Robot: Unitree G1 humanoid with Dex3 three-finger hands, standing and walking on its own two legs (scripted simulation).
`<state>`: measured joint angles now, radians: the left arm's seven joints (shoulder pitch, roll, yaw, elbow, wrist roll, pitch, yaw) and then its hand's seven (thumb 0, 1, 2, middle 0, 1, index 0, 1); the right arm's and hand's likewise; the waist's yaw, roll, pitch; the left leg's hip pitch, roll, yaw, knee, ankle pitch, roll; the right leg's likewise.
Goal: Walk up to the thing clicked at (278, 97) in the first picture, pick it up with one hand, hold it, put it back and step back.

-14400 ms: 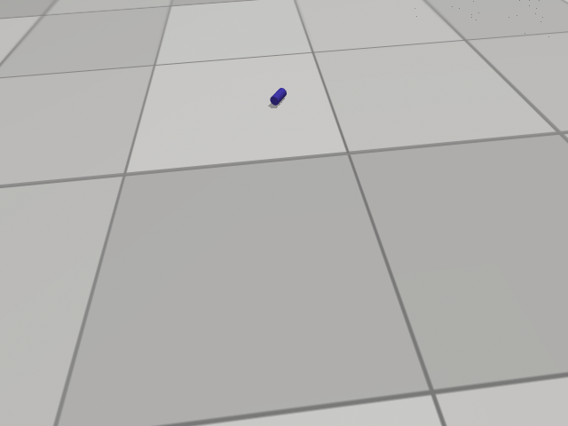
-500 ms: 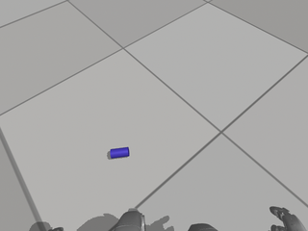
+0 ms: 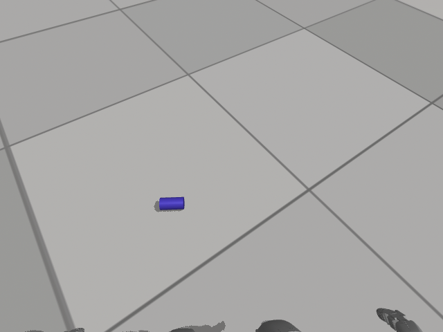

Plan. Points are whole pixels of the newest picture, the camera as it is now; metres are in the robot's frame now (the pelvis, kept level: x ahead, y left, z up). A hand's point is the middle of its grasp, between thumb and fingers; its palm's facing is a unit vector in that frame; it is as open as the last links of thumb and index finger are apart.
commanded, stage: walk up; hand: left
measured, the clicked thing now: (172, 203) +0.75 +0.25 -0.73
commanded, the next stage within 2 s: stand in 1.22 s
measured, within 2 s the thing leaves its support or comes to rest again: neither
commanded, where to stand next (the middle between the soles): +0.37 +0.00 m, yaw +2 degrees
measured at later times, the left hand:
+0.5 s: hand out of the picture +0.03 +0.26 -0.14, palm faces +0.04 -0.93 -0.38, open 7.4 cm
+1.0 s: hand out of the picture +0.07 +0.26 -0.15, palm faces +0.03 -0.94 -0.35, open 7.4 cm
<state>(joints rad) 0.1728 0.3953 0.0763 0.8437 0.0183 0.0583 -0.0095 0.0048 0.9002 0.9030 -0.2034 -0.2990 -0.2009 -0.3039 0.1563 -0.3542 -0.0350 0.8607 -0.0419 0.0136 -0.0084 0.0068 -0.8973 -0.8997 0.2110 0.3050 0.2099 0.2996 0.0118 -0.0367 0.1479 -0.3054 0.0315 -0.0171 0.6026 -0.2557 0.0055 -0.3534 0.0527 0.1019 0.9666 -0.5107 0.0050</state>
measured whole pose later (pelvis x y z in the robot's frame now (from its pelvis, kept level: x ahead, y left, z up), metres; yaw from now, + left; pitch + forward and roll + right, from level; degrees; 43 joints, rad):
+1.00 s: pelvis -0.01 +0.00 +0.01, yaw +2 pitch -3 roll -1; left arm 0.14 0.37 0.03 1.03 0.01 -0.03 -0.01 0.01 0.90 0.90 -0.20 -0.30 -0.20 -0.30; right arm 0.12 -0.35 -0.03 1.00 -0.01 -0.02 0.01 0.01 -0.90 -0.90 0.21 0.30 0.21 0.30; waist 0.01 0.00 0.08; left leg -0.22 0.00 -0.02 0.56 -0.29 0.01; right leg -0.14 -0.01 0.00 0.52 -0.33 0.01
